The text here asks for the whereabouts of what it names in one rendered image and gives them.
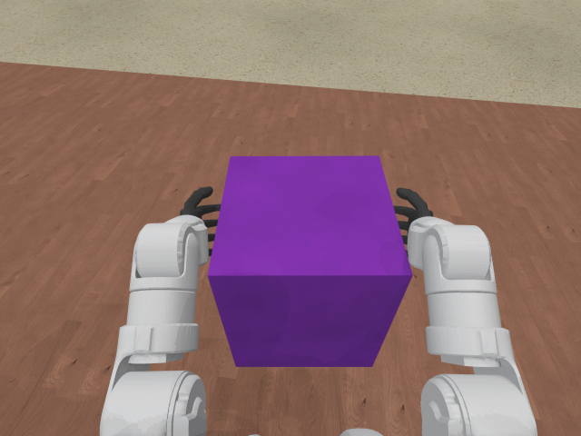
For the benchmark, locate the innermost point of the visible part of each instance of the carton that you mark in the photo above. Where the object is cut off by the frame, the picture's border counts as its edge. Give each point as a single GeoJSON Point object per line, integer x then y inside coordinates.
{"type": "Point", "coordinates": [308, 264]}

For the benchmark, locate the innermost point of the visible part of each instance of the left robot forearm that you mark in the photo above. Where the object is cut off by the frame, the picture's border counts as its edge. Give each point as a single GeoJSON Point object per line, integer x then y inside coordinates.
{"type": "Point", "coordinates": [164, 280]}

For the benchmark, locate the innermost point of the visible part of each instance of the robot left upper arm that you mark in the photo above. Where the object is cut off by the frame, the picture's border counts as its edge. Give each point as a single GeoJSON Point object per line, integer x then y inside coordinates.
{"type": "Point", "coordinates": [161, 403]}

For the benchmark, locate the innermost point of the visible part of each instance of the right robot hand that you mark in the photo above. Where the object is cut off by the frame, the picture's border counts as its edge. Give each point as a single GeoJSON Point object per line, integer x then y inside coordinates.
{"type": "Point", "coordinates": [418, 203]}

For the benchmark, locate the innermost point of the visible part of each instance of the left robot hand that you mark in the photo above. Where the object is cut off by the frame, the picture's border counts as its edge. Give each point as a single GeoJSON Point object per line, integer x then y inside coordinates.
{"type": "Point", "coordinates": [191, 209]}

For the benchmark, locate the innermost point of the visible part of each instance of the right robot forearm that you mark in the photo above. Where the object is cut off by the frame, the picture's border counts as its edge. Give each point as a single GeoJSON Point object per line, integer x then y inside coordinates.
{"type": "Point", "coordinates": [464, 321]}

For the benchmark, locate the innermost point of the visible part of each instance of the robot right upper arm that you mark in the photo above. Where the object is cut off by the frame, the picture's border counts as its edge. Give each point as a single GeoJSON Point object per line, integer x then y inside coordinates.
{"type": "Point", "coordinates": [474, 405]}

